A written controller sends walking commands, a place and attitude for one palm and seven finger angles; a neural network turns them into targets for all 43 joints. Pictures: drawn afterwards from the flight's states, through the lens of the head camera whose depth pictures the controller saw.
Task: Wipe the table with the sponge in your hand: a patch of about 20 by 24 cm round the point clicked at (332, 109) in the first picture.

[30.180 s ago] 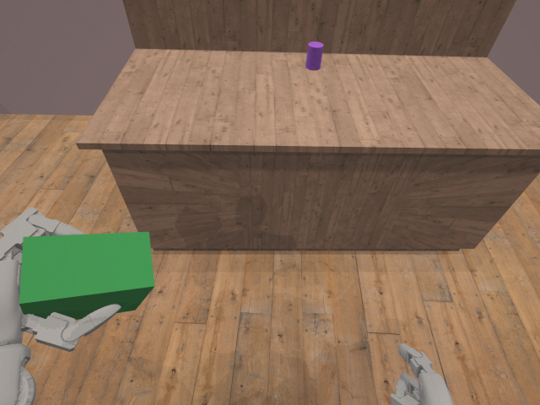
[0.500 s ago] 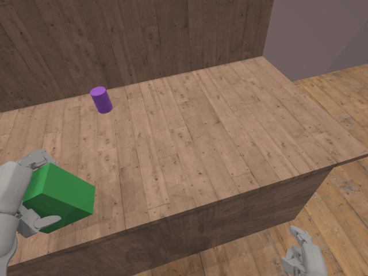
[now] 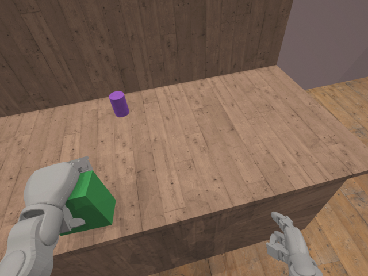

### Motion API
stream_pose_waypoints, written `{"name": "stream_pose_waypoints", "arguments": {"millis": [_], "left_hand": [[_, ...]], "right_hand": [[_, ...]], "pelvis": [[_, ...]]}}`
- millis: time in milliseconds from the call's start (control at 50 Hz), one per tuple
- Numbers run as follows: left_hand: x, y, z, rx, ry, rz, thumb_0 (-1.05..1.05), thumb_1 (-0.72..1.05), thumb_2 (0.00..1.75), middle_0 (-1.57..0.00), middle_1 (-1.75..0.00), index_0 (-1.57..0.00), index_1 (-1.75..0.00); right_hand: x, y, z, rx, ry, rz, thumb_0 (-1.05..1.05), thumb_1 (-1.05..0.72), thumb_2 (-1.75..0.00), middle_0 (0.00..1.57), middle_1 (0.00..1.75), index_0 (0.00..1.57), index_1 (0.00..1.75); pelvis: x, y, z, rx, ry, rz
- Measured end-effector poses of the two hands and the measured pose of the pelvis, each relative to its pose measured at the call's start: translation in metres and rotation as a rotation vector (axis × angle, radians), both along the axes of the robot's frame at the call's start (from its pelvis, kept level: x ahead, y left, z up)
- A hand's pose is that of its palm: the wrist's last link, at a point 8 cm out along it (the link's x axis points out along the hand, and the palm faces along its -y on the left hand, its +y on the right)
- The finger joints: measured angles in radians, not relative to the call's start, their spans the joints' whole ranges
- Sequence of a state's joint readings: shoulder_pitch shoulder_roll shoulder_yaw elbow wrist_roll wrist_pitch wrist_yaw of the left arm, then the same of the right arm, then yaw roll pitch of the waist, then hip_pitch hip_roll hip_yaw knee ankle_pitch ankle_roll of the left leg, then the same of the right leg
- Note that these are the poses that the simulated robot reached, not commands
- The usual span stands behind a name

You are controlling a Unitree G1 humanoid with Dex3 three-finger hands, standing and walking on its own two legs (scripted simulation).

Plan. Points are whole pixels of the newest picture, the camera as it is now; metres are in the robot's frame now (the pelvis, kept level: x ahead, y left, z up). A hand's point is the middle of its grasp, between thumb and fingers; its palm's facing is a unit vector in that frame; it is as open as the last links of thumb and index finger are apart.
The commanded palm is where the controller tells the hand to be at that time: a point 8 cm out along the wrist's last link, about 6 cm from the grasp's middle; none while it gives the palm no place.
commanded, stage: turn the palm down, sponge in hand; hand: left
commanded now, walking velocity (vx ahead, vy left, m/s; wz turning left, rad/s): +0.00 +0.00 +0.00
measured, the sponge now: (80, 208) +0.21 +0.27 +0.04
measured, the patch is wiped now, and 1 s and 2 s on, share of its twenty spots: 0.00 0.00 0.00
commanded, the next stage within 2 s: move the sponge above the wiping area in 0.62 s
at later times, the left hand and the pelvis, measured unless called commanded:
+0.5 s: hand (69, 185) +0.23 +0.28 +0.10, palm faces +0.04 -0.06 -1.00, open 10.3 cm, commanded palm +0.20 +0.28 +0.16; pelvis +0.01 +0.00 +0.01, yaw +0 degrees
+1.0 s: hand (70, 182) +0.24 +0.29 +0.09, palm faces +0.06 -0.06 -1.00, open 10.3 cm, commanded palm +0.21 +0.27 +0.15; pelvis +0.00 -0.01 +0.01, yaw -1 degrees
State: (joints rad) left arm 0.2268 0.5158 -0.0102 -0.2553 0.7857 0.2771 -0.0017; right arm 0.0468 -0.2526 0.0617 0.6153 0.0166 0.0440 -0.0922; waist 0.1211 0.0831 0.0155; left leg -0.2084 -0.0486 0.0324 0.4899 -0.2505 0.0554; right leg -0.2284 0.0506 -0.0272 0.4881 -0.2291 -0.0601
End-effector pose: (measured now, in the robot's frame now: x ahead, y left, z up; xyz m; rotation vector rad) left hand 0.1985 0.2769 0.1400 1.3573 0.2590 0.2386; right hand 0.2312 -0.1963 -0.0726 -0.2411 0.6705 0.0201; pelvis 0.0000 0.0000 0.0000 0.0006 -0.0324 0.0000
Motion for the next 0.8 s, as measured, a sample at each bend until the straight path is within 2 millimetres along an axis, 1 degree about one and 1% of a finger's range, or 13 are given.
{"name": "stream_pose_waypoints", "arguments": {"millis": [60,160,200,240,300,360,440,500,560,600,680,740,800], "left_hand": [[0.004,0.001,0.008,0.057,-0.044,-0.019,-0.01,-0.53,1.04,-0.71,-1.32,-0.73,-1.32],[0.009,0.020,0.023,0.114,-0.101,0.098,-0.01,-0.53,1.04,-0.71,-1.32,-0.73,-1.32],[0.010,0.026,0.023,0.117,-0.083,0.156,-0.01,-0.53,1.04,-0.71,-1.32,-0.73,-1.32],[0.011,0.028,0.019,0.115,-0.041,0.190,-0.01,-0.53,1.04,-0.71,-1.32,-0.73,-1.32],[0.012,0.021,0.008,0.093,0.036,0.179,-0.01,-0.53,1.04,-0.70,-1.32,-0.73,-1.32],[0.014,0.009,-0.002,0.075,0.083,0.107,-0.01,-0.53,1.04,-0.70,-1.32,-0.73,-1.32],[0.014,-0.001,0.001,0.100,0.048,0.016,-0.01,-0.53,1.04,-0.71,-1.32,-0.73,-1.32],[0.014,0.002,0.011,0.135,-0.018,0.019,-0.01,-0.53,1.04,-0.71,-1.32,-0.73,-1.32],[0.015,0.011,0.020,0.141,-0.063,0.085,-0.01,-0.53,1.04,-0.71,-1.32,-0.73,-1.32],[0.015,0.016,0.021,0.130,-0.067,0.137,-0.01,-0.53,1.04,-0.71,-1.32,-0.73,-1.32],[0.016,0.016,0.014,0.099,-0.005,0.182,-0.01,-0.53,1.04,-0.71,-1.32,-0.73,-1.32],[0.016,0.007,0.003,0.082,0.055,0.142,-0.01,-0.53,1.04,-0.70,-1.32,-0.73,-1.32],[0.017,-0.003,-0.002,0.085,0.071,0.076,-0.01,-0.53,1.04,-0.71,-1.32,-0.73,-1.32]], "right_hand": [[0.001,0.002,-0.001,-0.004,0.018,0.009,0.01,-0.91,-0.90,0.20,0.30,0.20,0.30],[0.004,0.004,-0.002,0.015,0.041,0.010,0.01,-0.91,-0.90,0.20,0.30,0.20,0.30],[0.006,0.004,-0.003,0.027,0.042,0.010,0.01,-0.91,-0.90,0.20,0.30,0.20,0.30],[0.009,0.005,-0.002,0.036,0.039,0.011,0.01,-0.91,-0.90,0.20,0.30,0.20,0.30],[0.014,0.005,-0.001,0.044,0.027,0.014,0.01,-0.91,-0.90,0.20,0.30,0.20,0.30],[0.018,0.006,0.002,0.035,0.016,0.022,0.01,-0.91,-0.90,0.20,0.30,0.20,0.30],[0.020,0.006,0.005,0.017,0.012,0.037,0.01,-0.91,-0.90,0.20,0.30,0.20,0.30],[0.021,0.006,0.006,0.014,0.017,0.044,0.01,-0.91,-0.90,0.20,0.30,0.20,0.30],[0.022,0.004,0.005,0.023,0.023,0.041,0.01,-0.91,-0.90,0.20,0.30,0.20,0.30],[0.022,0.003,0.005,0.033,0.024,0.034,0.01,-0.91,-0.90,0.20,0.30,0.20,0.30],[0.023,0.000,0.005,0.043,0.018,0.021,0.01,-0.91,-0.90,0.20,0.30,0.20,0.30],[0.023,-0.003,0.006,0.039,0.012,0.016,0.01,-0.91,-0.90,0.20,0.30,0.20,0.30],[0.021,-0.005,0.006,0.027,0.007,0.013,0.01,-0.91,-0.90,0.20,0.30,0.20,0.30]], "pelvis": [[0.002,0.000,0.001,-0.001,-0.003,-0.004],[0.004,0.001,0.003,-0.002,-0.005,-0.001],[0.003,0.002,0.004,-0.002,-0.006,0.003],[0.003,0.003,0.004,0.000,-0.006,0.005],[0.003,0.004,0.005,0.001,-0.005,0.008],[0.004,0.003,0.005,0.003,-0.006,0.003],[0.007,0.000,0.005,0.002,-0.013,-0.003],[0.009,-0.002,0.006,0.000,-0.016,-0.004],[0.009,-0.003,0.006,-0.001,-0.015,-0.004],[0.009,-0.003,0.006,0.000,-0.013,-0.001],[0.007,-0.003,0.006,0.002,-0.010,0.002],[0.006,-0.003,0.006,0.004,-0.010,0.002],[0.006,-0.004,0.006,0.005,-0.013,-0.002]]}}
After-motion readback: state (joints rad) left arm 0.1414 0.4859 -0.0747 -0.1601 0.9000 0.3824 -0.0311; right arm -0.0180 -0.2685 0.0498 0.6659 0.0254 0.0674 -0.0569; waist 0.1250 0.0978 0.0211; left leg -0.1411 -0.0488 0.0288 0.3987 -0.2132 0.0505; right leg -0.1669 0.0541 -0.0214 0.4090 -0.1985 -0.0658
